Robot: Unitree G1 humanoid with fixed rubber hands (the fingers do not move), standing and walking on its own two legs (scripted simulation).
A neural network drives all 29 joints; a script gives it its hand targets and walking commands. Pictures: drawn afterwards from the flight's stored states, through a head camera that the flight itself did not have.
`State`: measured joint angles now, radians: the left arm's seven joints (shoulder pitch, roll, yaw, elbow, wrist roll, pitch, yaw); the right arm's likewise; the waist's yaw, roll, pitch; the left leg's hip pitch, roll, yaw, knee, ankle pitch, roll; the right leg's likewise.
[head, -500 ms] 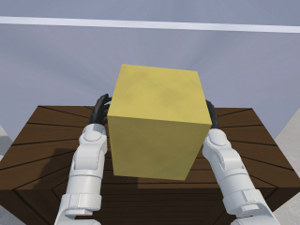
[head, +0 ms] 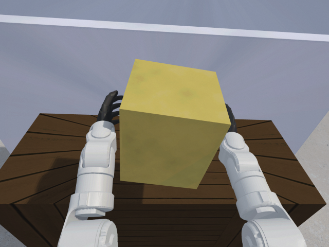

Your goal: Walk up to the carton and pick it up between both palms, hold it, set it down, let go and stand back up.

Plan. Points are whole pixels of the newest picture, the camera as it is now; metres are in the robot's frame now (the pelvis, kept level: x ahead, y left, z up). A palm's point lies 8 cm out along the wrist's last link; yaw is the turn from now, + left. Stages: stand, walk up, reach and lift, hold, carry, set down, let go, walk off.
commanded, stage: reach and lift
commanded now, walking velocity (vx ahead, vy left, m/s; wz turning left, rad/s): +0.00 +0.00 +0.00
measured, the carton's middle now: (167, 126) +0.40 +0.01 +0.12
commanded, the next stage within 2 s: hold in 0.50 s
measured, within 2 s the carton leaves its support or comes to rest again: neither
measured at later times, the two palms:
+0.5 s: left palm (104, 121) +0.37 +0.16 +0.17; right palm (227, 131) +0.37 -0.14 +0.14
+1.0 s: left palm (97, 121) +0.35 +0.17 +0.18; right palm (227, 129) +0.35 -0.13 +0.16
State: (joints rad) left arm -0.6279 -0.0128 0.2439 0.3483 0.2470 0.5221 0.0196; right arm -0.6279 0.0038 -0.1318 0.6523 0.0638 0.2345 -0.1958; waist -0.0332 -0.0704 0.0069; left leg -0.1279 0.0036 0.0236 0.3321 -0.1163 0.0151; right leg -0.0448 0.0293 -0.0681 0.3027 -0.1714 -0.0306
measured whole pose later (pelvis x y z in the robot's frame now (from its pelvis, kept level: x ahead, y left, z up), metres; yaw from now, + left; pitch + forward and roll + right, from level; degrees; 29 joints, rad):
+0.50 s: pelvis +0.01 +0.01 +0.00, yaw +0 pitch -6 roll -1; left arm -0.57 -0.01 0.21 0.21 0.24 0.59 0.02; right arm -0.59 -0.03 -0.05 0.54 0.15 0.28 -0.23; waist -0.05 -0.05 0.03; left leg -0.11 0.00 0.02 0.36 -0.14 0.02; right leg -0.01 0.03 -0.07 0.29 -0.18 -0.02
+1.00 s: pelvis -0.01 +0.00 +0.00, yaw +1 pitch -8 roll -1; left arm -0.60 -0.01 0.25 0.13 0.28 0.70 -0.02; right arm -0.62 0.01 -0.07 0.51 0.13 0.35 -0.23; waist -0.05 -0.07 0.04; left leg -0.09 0.00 0.01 0.34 -0.11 0.01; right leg 0.00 0.03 -0.08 0.30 -0.17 -0.03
